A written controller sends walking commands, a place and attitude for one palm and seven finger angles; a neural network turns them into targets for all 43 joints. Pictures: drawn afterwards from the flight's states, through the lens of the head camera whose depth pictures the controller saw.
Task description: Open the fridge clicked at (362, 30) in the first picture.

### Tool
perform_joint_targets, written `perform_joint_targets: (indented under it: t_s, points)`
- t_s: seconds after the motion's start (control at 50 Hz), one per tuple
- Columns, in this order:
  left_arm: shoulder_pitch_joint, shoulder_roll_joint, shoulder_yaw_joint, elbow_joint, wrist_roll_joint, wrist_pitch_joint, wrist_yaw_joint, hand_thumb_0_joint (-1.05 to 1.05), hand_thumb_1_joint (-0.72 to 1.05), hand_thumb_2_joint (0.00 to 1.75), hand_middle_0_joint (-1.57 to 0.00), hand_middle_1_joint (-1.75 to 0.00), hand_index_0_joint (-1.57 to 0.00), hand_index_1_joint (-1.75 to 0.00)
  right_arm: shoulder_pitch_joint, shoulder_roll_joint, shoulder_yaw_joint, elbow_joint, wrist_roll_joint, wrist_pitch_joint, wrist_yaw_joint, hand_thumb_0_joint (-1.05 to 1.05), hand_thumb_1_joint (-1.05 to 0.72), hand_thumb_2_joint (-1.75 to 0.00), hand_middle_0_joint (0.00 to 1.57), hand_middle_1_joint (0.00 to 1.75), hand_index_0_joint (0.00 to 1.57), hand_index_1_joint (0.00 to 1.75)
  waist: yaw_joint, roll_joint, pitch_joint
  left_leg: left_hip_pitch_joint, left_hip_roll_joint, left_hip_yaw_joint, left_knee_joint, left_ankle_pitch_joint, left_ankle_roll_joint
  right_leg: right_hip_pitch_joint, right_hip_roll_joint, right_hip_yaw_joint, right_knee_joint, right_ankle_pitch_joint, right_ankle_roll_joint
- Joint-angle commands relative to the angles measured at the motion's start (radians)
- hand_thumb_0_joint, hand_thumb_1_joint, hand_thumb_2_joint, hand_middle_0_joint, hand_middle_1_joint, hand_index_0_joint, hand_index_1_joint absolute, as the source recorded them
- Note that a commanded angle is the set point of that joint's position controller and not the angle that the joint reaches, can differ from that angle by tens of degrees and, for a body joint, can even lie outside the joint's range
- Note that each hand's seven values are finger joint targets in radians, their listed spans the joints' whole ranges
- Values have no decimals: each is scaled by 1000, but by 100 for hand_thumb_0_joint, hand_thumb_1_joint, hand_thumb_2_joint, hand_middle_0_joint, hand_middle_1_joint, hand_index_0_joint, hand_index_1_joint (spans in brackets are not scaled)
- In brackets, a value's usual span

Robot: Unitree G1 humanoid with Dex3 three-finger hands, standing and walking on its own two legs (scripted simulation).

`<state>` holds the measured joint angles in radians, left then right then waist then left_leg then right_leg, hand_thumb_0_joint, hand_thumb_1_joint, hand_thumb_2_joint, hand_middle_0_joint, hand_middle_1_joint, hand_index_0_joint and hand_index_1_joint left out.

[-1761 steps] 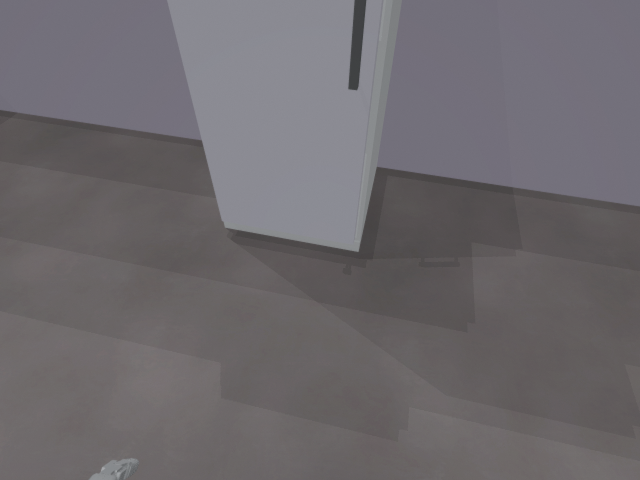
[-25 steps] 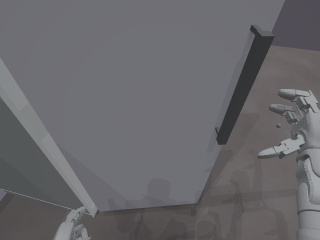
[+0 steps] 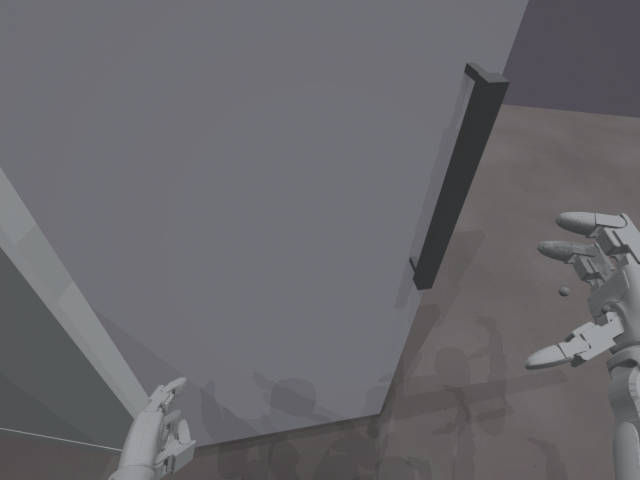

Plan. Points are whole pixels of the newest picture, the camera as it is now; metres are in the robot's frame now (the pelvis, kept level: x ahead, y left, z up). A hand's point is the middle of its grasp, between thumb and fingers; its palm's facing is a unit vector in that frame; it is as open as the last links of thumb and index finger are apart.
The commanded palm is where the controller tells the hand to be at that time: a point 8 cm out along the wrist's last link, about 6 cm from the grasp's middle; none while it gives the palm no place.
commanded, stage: draw the hand back to the body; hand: right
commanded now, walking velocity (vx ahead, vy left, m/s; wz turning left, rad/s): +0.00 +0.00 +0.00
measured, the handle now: (443, 194) +0.44 -0.16 +0.16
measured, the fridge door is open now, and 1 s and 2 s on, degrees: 71 71 71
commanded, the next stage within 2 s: step back with the hand held close in 1.56 s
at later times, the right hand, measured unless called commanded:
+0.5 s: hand (583, 327) +0.24 -0.25 +0.15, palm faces +0.07 +1.00 -0.06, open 14.6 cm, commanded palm +0.20 -0.30 +0.18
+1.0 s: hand (625, 319) +0.24 -0.29 +0.17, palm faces +0.43 +0.84 -0.33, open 10.6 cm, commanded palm +0.18 -0.32 +0.18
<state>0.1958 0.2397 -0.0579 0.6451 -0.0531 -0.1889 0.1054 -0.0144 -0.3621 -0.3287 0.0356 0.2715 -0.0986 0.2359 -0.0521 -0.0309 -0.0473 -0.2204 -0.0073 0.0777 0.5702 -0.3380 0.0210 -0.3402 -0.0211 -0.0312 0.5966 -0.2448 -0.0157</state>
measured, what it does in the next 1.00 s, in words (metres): stands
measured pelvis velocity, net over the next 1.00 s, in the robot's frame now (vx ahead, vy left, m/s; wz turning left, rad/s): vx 0.02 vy -0.03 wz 0.03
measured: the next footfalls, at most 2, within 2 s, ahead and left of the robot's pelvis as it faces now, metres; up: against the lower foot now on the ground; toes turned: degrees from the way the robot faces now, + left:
none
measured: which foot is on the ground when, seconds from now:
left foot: down 0.00-1.00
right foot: down 0.00-1.00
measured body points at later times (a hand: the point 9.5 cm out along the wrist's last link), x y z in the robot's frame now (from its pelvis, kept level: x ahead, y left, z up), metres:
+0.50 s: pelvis +0.00 +0.00 +0.00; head -0.03 +0.01 +0.45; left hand +0.20 +0.23 -0.05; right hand +0.23 -0.31 +0.16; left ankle -0.02 +0.10 -0.73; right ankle +0.05 -0.11 -0.73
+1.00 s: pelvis +0.02 -0.03 +0.01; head +0.00 -0.02 +0.46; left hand +0.21 +0.20 -0.07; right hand +0.21 -0.33 +0.19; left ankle -0.02 +0.10 -0.73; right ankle +0.05 -0.11 -0.73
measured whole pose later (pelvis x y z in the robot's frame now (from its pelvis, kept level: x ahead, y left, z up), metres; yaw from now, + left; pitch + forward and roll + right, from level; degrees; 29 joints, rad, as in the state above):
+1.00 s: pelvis +0.02 -0.03 +0.01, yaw +2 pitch -4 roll +0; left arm 0.19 0.22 -0.04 0.66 0.00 -0.14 0.08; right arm 0.36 -0.35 -0.34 -0.32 0.09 -0.08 -0.10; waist -0.07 -0.03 0.00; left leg -0.06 0.03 0.03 0.42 -0.29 -0.02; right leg -0.17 0.01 -0.08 0.45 -0.22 -0.05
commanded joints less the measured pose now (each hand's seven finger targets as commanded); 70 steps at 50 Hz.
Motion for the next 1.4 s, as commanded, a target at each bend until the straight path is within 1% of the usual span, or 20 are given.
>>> perform_joint_targets:
  t_s: [0.0, 0.02, 0.06, 0.16, 0.22, 0.28, 0.34, 0.46, 0.48, 0.5, 0.52, 0.6, 0.66, 0.7, 0.88, 0.96, 1.12, 1.16, 1.36, 1.38]
  points:
    - [-131, 143, 36, -157, -37, -60, 39, 0, 90, 90, -20, -30, -20, -30, -360, -261, -83, -121, 101, 102, 98, 0, 55, -20, 25, 115, 25, 115, 25, -34, -144, -65, 11, -69, -158, 137, -12, 186, 9, 43, -104, 29, -26]
    - [-139, 144, 37, -163, -35, -64, 47, 0, 90, 90, -20, -30, -20, -30, -360, -310, -129, -136, 105, 135, 117, 0, 55, -20, 25, 115, 25, 115, 13, -47, -176, -43, 13, -71, -155, 157, -12, 198, 11, 43, -100, 51, -27]
    - [-155, 139, 28, -183, -39, -70, 49, 0, 90, 90, -20, -30, -20, -30, -324, -324, -135, -153, 106, 197, 151, 0, 55, -20, 25, 115, 25, 115, 0, -63, -191, -21, 18, -82, -155, 214, -15, 208, 15, 40, -91, 102, -32]
    - [-145, 123, 28, -205, -26, -99, 22, 0, 90, 90, -20, -30, -20, -30, -171, -324, -212, -262, 129, 162, 125, 0, 55, -20, 25, 115, 25, 115, -17, 15, -183, -18, 12, -63, -140, 284, -17, 211, 9, 44, -79, 164, -26]
    - [-130, 134, 35, -190, -30, -101, 18, 0, 90, 90, -20, -30, -20, -30, -117, -296, -224, -189, 148, 169, 122, 0, 55, -20, 25, 115, 25, 115, -7, 57, -115, -66, 12, -64, -149, 225, -28, 175, 8, 40, -83, 108, -22]
    - [-134, 138, 42, -196, -37, -100, 15, 0, 90, 90, -20, -30, -20, -30, -79, -273, -193, -204, 133, 204, 121, 0, 55, -20, 25, 115, 25, 115, -5, -12, -64, -99, 21, -74, -155, 179, -27, 166, 6, 33, -79, 84, -21]
    - [-136, 135, 39, -210, -39, -107, 20, 0, 90, 90, -20, -30, -20, -30, -141, -264, -144, -303, 113, 221, 121, 0, 55, -20, 25, 115, 25, 115, 9, -52, -73, -116, 12, -66, -156, 136, -24, 193, 6, 39, -89, 62, -26]
    - [-138, 132, 31, -195, -23, -136, 37, 0, 90, 90, -20, -30, -20, -30, -156, -349, -223, -442, 115, 145, 106, 0, 37, -29, 24, 104, 24, 104, -1, -41, -154, -70, 3, -59, -150, 158, -16, 243, 3, 56, -81, 99, -30]
    - [-141, 131, 43, -169, 27, -125, 20, 0, 90, 90, -20, -30, -20, -30, -142, -399, -222, -480, -54, 78, -91, 0, 33, -31, 24, 102, 24, 102, -24, -58, -21, -114, 29, -102, -230, 130, -6, 173, 6, 52, -83, 67, -25]
    - [-131, 121, 42, -154, 28, -120, 13, 0, 90, 90, -20, -30, -20, -30, -20, -245, -142, -407, -65, 64, -168, 0, 30, -32, 24, 100, 24, 100, 2, -40, 0, -119, 36, -78, -222, 101, -4, 189, 2, 53, -105, 40, -16]
    - [-132, 120, 41, -158, 26, -113, 6, 0, 90, 90, -20, -30, -20, -30, 52, -185, -106, -383, -72, 61, -202, 0, 26, -34, 24, 98, 24, 98, -1, -13, 26, -125, 34, -69, -210, 79, -5, 179, -2, 61, -118, 5, -12]
    - [-125, 120, 54, -154, 32, -70, -7, 0, 90, 90, -20, -30, -20, -30, 136, -198, -113, -479, -127, -3, -289, 0, 12, -41, 24, 89, 24, 89, -13, -59, -81, -36, 35, -67, -189, 123, 0, 238, -9, 49, -152, 37, -17]
    - [-132, 123, 60, -148, 39, -52, -5, 0, 90, 90, -20, -30, -20, -30, 153, -208, -112, -499, -149, -27, -321, 0, 1, -46, 23, 83, 23, 83, -12, -15, -77, -10, 31, -67, -199, 142, -2, 250, -15, 43, -171, 61, -25]
    - [-136, 120, 61, -150, 39, -47, -5, 0, 90, 90, -20, -30, -20, -30, 123, -210, -100, -566, -164, -42, -337, 0, -7, -50, 23, 79, 23, 79, -7, -40, -94, -3, 27, -65, -198, 156, 0, 280, -16, 47, -182, 79, -23]
    - [-133, 112, 64, -142, 49, -20, -11, 0, 90, 90, -20, -30, -20, -30, 235, -172, -90, -560, -185, -44, -357, 0, -39, -65, 22, 60, 22, 60, -17, -55, -29, 44, 20, -47, -203, 214, 9, 296, -27, 61, -219, 181, -9]
    - [-134, 115, 70, -149, 50, 5, -22, 0, 90, 90, -20, -30, -20, -30, 322, -185, -128, -548, -180, -39, -347, 0, -54, -73, 21, 51, 21, 51, -30, 4, -31, 70, 16, -44, -212, 247, 8, 293, -31, 57, -223, 235, -4]
    - [-128, 104, 72, -167, 52, 22, -32, 0, 90, 90, -20, -30, -20, -30, 357, -199, -148, -657, -183, -42, -348, 0, -83, -87, 20, 34, 20, 34, -26, -94, -53, 81, 18, -48, -219, 281, 5, 319, -31, 50, -214, 296, 7]
    - [-131, 109, 72, -166, 55, 23, -28, 0, 90, 90, -20, -30, -20, -30, 372, -216, -165, -659, -184, -40, -352, 0, -90, -90, 20, 30, 20, 30, -29, -73, -49, 89, 17, -47, -225, 282, 6, 310, -28, 50, -216, 288, 3]
    - [-139, 111, 76, -160, 53, 32, -12, 0, 90, 90, -20, -30, -20, -30, 335, -192, -136, -608, -184, -32, -355, 0, -90, -90, 20, 30, 20, 30, -22, 1, -13, 67, 17, -54, -258, 225, -1, 309, -16, 34, -227, 181, -18]
    - [-140, 107, 74, -158, 55, 31, -12, 0, 90, 90, -20, -30, -20, -30, 337, -190, -136, -608, -185, -32, -355, 0, -90, -90, 20, 30, 20, 30, -22, -24, -13, 66, 21, -57, -256, 232, -1, 309, -13, 30, -223, 182, -19]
